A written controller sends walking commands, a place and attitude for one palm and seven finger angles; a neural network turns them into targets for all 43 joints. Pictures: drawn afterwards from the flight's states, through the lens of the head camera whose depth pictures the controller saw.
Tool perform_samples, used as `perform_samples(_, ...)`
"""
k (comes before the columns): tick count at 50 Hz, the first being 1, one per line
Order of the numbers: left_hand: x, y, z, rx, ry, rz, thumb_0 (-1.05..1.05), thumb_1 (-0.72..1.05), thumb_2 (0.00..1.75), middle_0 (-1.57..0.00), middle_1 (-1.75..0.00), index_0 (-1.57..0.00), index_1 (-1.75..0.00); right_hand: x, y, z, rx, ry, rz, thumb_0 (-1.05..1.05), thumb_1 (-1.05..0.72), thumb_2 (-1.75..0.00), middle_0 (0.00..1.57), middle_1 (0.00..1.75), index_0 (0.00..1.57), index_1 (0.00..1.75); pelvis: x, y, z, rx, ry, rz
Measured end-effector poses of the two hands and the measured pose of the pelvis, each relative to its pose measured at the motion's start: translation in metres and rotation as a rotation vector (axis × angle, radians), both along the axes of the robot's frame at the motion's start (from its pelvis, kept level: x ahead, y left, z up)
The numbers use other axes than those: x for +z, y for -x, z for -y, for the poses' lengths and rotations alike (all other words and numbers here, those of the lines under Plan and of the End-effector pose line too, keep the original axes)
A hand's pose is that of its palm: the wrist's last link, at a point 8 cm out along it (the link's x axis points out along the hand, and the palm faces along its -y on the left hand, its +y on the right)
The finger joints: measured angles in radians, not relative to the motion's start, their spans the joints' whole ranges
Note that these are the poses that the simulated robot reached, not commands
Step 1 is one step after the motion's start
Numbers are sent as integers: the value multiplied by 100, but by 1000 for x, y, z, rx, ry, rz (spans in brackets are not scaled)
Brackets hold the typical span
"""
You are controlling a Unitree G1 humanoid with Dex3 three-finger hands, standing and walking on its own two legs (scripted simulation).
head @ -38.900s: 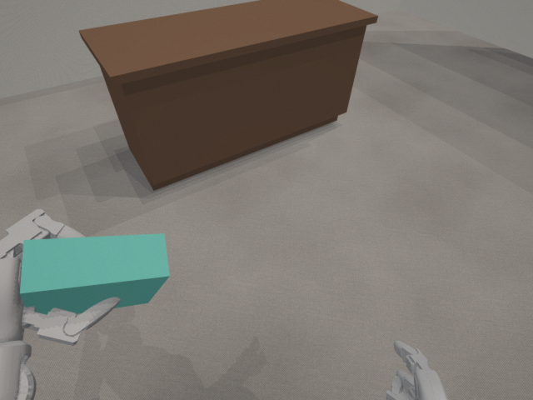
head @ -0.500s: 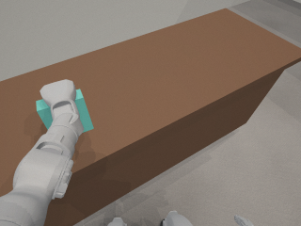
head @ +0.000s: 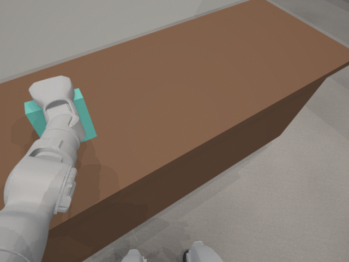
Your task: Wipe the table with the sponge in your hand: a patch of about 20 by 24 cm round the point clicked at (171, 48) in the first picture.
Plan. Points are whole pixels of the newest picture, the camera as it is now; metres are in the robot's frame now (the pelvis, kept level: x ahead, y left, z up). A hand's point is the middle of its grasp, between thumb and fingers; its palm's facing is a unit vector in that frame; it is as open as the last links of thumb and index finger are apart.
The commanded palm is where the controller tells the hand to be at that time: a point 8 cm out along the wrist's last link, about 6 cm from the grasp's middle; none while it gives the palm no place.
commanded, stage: wipe back along the third lane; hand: left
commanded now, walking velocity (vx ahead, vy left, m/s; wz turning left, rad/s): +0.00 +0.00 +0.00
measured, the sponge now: (67, 127) +0.46 +0.25 +0.01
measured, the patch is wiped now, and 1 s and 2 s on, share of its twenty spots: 1.00 1.00 1.00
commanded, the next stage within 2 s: none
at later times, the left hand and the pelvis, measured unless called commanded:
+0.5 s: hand (61, 118) +0.45 +0.24 +0.06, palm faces -0.01 +0.00 -1.00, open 9.8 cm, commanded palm +0.40 +0.21 +0.08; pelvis +0.06 +0.04 +0.03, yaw +0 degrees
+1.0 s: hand (67, 134) +0.40 +0.22 +0.06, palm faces +0.00 -0.02 -1.00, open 9.7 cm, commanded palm +0.35 +0.19 +0.08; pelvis +0.08 +0.04 +0.04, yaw +1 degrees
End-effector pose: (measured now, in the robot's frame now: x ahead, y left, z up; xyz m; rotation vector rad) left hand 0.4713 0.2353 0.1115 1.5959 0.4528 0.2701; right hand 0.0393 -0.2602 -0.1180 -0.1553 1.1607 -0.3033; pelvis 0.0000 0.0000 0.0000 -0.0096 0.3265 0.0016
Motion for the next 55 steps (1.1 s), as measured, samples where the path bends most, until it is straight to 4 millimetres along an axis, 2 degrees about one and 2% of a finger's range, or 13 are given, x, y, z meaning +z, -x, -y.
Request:
perform_samples(5,-4,4,0,-26,0,28,1,-60,116,-84,-136,-85,-136,2,-13,-11,5,-31,-21,1,-91,-90,20,30,20,30,7,-13,-6,-7,-1,9)
perform_samples(9,-5,12,-2,-32,21,64,1,-57,115,-81,-140,-81,-140,7,-37,-21,24,-55,-11,1,-91,-90,20,30,20,30,15,-24,-12,-6,-1,30)
perform_samples(25,-1,35,2,-48,33,114,-1,-47,109,-72,-147,-72,-148,52,-188,-65,164,-87,207,1,-91,-90,20,30,20,30,33,-61,-38,7,6,116)
perform_samples(33,2,50,6,-44,53,117,-1,-45,108,-71,-148,-71,-148,72,-240,-92,243,-126,273,1,-91,-90,20,30,20,30,37,-74,-44,21,8,162)
perform_samples(37,2,57,9,-48,59,109,-1,-45,108,-71,-148,-71,-148,78,-254,-102,272,-144,287,1,-91,-90,20,30,20,30,37,-77,-45,25,6,180)
perform_samples(42,2,67,15,-68,60,111,-1,-45,108,-71,-148,-71,-149,80,-261,-108,293,-168,293,1,-91,-90,20,30,20,30,37,-80,-44,28,5,195)
perform_samples(48,2,82,22,-94,58,124,0,-45,107,-71,-148,-71,-148,78,-258,-106,294,-190,292,1,-91,-90,20,30,20,30,38,-79,-41,23,3,215)
perform_samples(55,2,97,29,-89,67,125,2,-45,107,-71,-148,-71,-148,78,-249,-93,276,-188,299,1,-91,-90,20,30,20,30,38,-75,-35,15,-4,239)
